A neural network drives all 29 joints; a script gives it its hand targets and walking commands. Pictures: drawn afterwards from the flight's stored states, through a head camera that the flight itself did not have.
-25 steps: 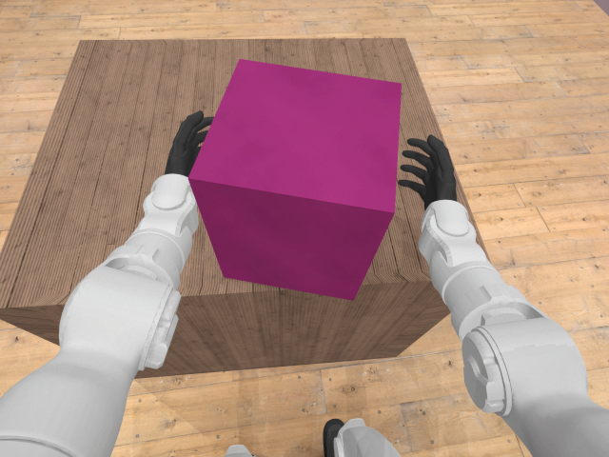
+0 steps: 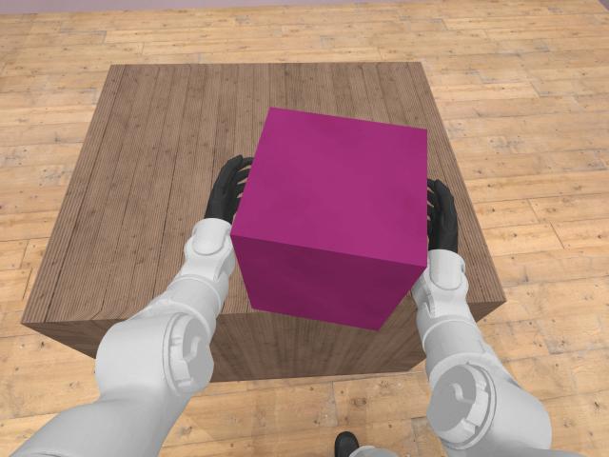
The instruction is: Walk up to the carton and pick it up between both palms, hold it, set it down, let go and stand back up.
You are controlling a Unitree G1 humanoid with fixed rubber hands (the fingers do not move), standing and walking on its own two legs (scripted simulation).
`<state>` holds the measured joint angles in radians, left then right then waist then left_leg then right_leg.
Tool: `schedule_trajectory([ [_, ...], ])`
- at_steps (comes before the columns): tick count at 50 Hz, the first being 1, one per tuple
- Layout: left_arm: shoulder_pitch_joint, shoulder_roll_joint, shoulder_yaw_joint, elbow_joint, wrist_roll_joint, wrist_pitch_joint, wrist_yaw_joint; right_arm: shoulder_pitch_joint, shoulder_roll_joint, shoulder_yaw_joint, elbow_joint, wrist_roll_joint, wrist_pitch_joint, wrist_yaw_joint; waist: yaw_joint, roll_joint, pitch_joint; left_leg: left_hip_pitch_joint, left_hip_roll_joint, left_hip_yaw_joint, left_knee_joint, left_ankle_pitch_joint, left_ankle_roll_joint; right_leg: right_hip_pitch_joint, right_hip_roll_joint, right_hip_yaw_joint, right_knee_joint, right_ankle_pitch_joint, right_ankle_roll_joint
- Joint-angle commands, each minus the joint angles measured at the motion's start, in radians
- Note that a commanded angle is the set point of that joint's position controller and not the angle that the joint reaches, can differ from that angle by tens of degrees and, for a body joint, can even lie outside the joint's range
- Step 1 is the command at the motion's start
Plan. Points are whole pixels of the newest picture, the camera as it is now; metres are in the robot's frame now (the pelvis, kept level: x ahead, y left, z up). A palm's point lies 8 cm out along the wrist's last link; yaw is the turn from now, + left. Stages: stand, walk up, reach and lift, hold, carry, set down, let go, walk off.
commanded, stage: reach and lift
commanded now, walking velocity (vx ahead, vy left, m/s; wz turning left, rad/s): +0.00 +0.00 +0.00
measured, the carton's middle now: (329, 229) +0.42 -0.06 -0.01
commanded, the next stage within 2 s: none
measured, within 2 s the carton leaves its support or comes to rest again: leaves its support in 1.84 s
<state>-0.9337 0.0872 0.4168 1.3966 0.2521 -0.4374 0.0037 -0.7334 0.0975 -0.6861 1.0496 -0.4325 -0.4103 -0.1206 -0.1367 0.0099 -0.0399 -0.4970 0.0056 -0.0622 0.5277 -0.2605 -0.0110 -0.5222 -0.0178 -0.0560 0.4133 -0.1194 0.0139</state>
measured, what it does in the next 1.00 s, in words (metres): stands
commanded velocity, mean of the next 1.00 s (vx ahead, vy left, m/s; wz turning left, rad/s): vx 0.00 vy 0.00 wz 0.00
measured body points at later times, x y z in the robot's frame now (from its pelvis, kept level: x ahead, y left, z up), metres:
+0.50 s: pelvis +0.04 +0.01 +0.01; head +0.12 +0.02 +0.45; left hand +0.46 +0.09 +0.02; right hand +0.39 -0.21 +0.02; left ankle -0.01 +0.12 -0.73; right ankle +0.04 -0.13 -0.73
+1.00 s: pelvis +0.04 +0.01 +0.01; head +0.12 +0.02 +0.45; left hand +0.46 +0.09 +0.02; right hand +0.39 -0.21 +0.02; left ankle -0.01 +0.12 -0.73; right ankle +0.04 -0.13 -0.73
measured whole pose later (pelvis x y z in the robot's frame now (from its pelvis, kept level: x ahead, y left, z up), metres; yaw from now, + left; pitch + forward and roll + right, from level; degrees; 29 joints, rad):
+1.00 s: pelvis +0.04 +0.01 +0.01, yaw -1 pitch +11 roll -2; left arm -0.74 -0.02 0.41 1.12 0.35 -0.39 0.01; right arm -0.59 0.10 -0.62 1.02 -0.38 -0.50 -0.12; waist -0.11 -0.01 -0.01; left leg -0.32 0.02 -0.02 0.39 -0.26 0.00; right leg -0.34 -0.01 -0.05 0.25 -0.09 0.02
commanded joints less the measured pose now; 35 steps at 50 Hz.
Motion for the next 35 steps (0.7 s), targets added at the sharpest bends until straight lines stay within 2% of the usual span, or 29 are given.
schedule_trajectory([
  [1,-0.443,-0.388,-0.103,-0.082,0.119,-0.018,-0.103,-0.386,0.416,0.236,0.068,-0.134,-0.020,0.158,-0.008,0.063,-0.563,0.078,-0.016,0.120,-0.140,0.183,-0.066,0.502,0.027,-0.048,0.011,0.324,-0.006],
  [3,-0.401,-0.399,-0.091,-0.074,0.116,-0.012,-0.097,-0.388,0.413,0.253,0.065,-0.137,-0.031,0.157,-0.001,0.031,-0.561,0.085,-0.020,0.118,-0.143,0.247,-0.062,0.543,0.031,-0.043,0.013,0.405,0.008],
  [4,-0.380,-0.406,-0.097,-0.081,0.118,-0.016,-0.097,-0.363,0.404,0.254,0.075,-0.143,-0.036,0.157,-0.017,0.030,-0.546,0.091,-0.015,0.106,-0.147,0.274,-0.071,0.540,0.040,-0.045,0.010,0.441,0.005],
  [6,-0.351,-0.437,-0.108,-0.102,0.137,-0.021,-0.092,-0.336,0.429,0.267,0.083,-0.140,-0.049,0.161,-0.011,0.055,-0.556,0.133,-0.019,0.117,-0.141,0.335,-0.077,0.530,0.040,-0.049,0.005,0.463,0.002],
  [7,-0.336,-0.431,-0.115,-0.106,0.134,-0.022,-0.087,-0.347,0.426,0.287,0.067,-0.122,-0.058,0.164,0.004,0.051,-0.563,0.163,-0.016,0.116,-0.132,0.378,-0.071,0.525,0.041,-0.047,0.005,0.490,0.002],
  [8,-0.336,-0.444,-0.117,-0.113,0.132,-0.024,-0.087,-0.332,0.432,0.301,0.072,-0.126,-0.063,0.162,-0.007,0.046,-0.567,0.175,-0.014,0.113,-0.121,0.399,-0.078,0.521,0.037,-0.048,0.006,0.516,0.001],
  [9,-0.326,-0.436,-0.122,-0.120,0.134,-0.027,-0.085,-0.322,0.435,0.301,0.077,-0.120,-0.067,0.161,-0.022,0.033,-0.535,0.175,-0.010,0.110,-0.135,0.406,-0.069,0.529,0.043,-0.045,0.000,0.540,0.009],
  [10,-0.315,-0.450,-0.123,-0.141,0.133,-0.029,-0.088,-0.296,0.445,0.300,0.089,-0.120,-0.066,0.163,-0.009,0.044,-0.521,0.175,-0.014,0.109,-0.138,0.403,-0.074,0.518,0.042,-0.049,0.004,0.527,0.013],
  [11,-0.304,-0.454,-0.127,-0.132,0.144,-0.025,-0.087,-0.303,0.448,0.306,0.064,-0.119,-0.069,0.161,-0.016,0.035,-0.512,0.180,-0.011,0.113,-0.138,0.381,-0.077,0.522,0.041,-0.040,-0.005,0.510,0.006],
  [12,-0.291,-0.466,-0.130,-0.136,0.140,-0.027,-0.086,-0.306,0.441,0.317,0.064,-0.115,-0.077,0.162,0.007,0.053,-0.517,0.189,-0.006,0.109,-0.138,0.409,-0.076,0.525,0.041,-0.044,0.000,0.510,0.002],
  [13,-0.280,-0.470,-0.127,-0.140,0.156,-0.021,-0.083,-0.316,0.453,0.334,0.062,-0.110,-0.079,0.163,0.012,0.041,-0.513,0.193,-0.006,0.114,-0.130,0.437,-0.076,0.529,0.041,-0.046,-0.006,0.540,0.003],
  [14,-0.267,-0.480,-0.149,-0.155,0.150,-0.018,-0.078,-0.300,0.443,0.336,0.059,-0.107,-0.085,0.166,0.006,0.060,-0.510,0.211,-0.004,0.112,-0.128,0.464,-0.081,0.519,0.042,-0.048,0.000,0.535,-0.001],
  [15,-0.256,-0.492,-0.154,-0.165,0.152,-0.017,-0.078,-0.293,0.446,0.339,0.044,-0.111,-0.088,0.166,0.009,0.065,-0.516,0.229,-0.003,0.108,-0.122,0.491,-0.080,0.503,0.048,-0.051,-0.004,0.542,-0.001],
  [17,-0.262,-0.492,-0.163,-0.187,0.153,-0.009,-0.077,-0.287,0.447,0.327,0.065,-0.108,-0.091,0.165,-0.010,0.061,-0.496,0.292,0.004,0.107,-0.110,0.536,-0.087,0.468,0.053,-0.061,-0.022,0.535,0.000],
  [19,-0.250,-0.509,-0.167,-0.199,0.163,-0.002,-0.082,-0.284,0.453,0.331,0.054,-0.112,-0.097,0.160,0.004,0.061,-0.496,0.296,0.000,0.107,-0.114,0.536,-0.095,0.463,0.055,-0.064,-0.031,0.522,0.002],
  [21,-0.222,-0.532,-0.160,-0.201,0.174,0.006,-0.076,-0.289,0.457,0.341,0.046,-0.105,-0.107,0.163,0.021,0.075,-0.502,0.284,0.003,0.105,-0.117,0.557,-0.087,0.494,0.054,-0.053,-0.022,0.551,-0.001],
  [22,-0.233,-0.536,-0.170,-0.207,0.175,0.013,-0.075,-0.276,0.461,0.346,0.035,-0.110,-0.103,0.163,0.010,0.071,-0.493,0.284,0.002,0.106,-0.127,0.539,-0.094,0.505,0.056,-0.057,-0.030,0.543,-0.006],
  [23,-0.238,-0.539,-0.169,-0.221,0.173,0.014,-0.077,-0.288,0.472,0.354,0.034,-0.107,-0.101,0.163,0.023,0.050,-0.501,0.263,0.001,0.110,-0.129,0.515,-0.084,0.518,0.053,-0.054,-0.032,0.541,-0.005],
  [24,-0.245,-0.555,-0.177,-0.236,0.170,0.015,-0.078,-0.289,0.484,0.363,0.026,-0.111,-0.100,0.166,0.021,0.037,-0.518,0.254,-0.006,0.113,-0.134,0.495,-0.084,0.533,0.051,-0.050,-0.038,0.540,-0.002],
  [28,-0.253,-0.554,-0.201,-0.256,0.160,0.027,-0.080,-0.278,0.492,0.374,0.020,-0.098,-0.091,0.167,0.020,0.054,-0.517,0.233,-0.004,0.119,-0.156,0.454,-0.083,0.570,0.046,-0.050,-0.046,0.528,-0.004],
  [32,-0.267,-0.574,-0.211,-0.263,0.162,0.032,-0.081,-0.268,0.494,0.372,0.040,-0.095,-0.091,0.162,0.010,0.063,-0.510,0.270,0.002,0.109,-0.149,0.495,-0.088,0.555,0.045,-0.047,-0.051,0.541,-0.006],
  [33,-0.240,-0.585,-0.218,-0.265,0.169,0.034,-0.080,-0.267,0.485,0.379,0.037,-0.088,-0.097,0.161,0.026,0.081,-0.521,0.266,-0.001,0.119,-0.146,0.519,-0.090,0.562,0.047,-0.052,-0.051,0.546,-0.010],
  [35,-0.251,-0.593,-0.211,-0.256,0.161,0.035,-0.083,-0.281,0.497,0.387,0.024,-0.089,-0.104,0.156,0.029,0.052,-0.516,0.263,-0.007,0.110,-0.142,0.513,-0.084,0.560,0.048,-0.051,-0.048,0.573,-0.003],
])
